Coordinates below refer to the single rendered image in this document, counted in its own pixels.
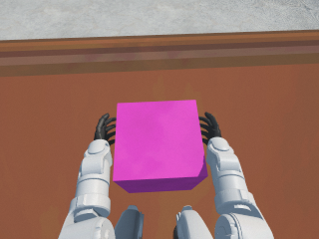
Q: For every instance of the left robot hand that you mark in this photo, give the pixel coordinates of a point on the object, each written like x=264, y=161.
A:
x=102, y=129

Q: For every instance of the robot left forearm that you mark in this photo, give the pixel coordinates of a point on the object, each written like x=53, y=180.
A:
x=92, y=189

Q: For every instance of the robot right shin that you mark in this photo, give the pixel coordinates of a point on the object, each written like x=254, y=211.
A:
x=187, y=207

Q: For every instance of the left robot upper arm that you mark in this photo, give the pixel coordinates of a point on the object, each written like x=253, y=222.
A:
x=94, y=228

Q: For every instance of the carton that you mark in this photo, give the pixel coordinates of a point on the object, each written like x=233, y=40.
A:
x=158, y=147

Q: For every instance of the right robot upper arm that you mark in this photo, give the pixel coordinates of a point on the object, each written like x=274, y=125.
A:
x=238, y=226

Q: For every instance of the robot left thigh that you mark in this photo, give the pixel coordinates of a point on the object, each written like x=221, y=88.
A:
x=130, y=225

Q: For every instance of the robot right forearm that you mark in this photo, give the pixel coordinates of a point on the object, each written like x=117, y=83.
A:
x=231, y=193

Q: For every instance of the right robot hand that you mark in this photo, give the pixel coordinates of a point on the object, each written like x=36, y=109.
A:
x=212, y=127

